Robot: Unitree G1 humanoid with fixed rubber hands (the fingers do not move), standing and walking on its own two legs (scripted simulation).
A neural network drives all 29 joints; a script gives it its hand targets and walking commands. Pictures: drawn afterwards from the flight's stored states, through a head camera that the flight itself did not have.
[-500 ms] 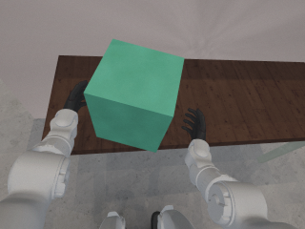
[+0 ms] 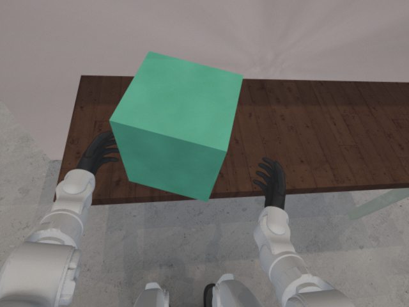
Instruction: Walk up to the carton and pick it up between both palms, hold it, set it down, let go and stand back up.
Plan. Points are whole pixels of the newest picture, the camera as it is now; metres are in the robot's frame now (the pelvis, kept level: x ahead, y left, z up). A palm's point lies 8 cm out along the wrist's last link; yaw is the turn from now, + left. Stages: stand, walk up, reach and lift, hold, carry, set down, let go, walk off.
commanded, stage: set down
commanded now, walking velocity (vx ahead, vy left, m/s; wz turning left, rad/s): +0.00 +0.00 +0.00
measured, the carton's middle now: (180, 133) +0.50 +0.02 -0.03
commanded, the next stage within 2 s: none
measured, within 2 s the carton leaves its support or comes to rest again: neither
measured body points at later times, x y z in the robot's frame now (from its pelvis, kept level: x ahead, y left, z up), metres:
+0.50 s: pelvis +0.00 +0.01 +0.00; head +0.11 +0.05 +0.44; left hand +0.36 +0.25 -0.04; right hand +0.28 -0.16 -0.04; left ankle +0.04 +0.08 -0.67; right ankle +0.07 -0.12 -0.67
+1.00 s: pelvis +0.02 +0.02 +0.03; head +0.11 +0.07 +0.47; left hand +0.29 +0.27 -0.02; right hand +0.22 -0.14 -0.01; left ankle +0.04 +0.08 -0.67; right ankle +0.07 -0.12 -0.67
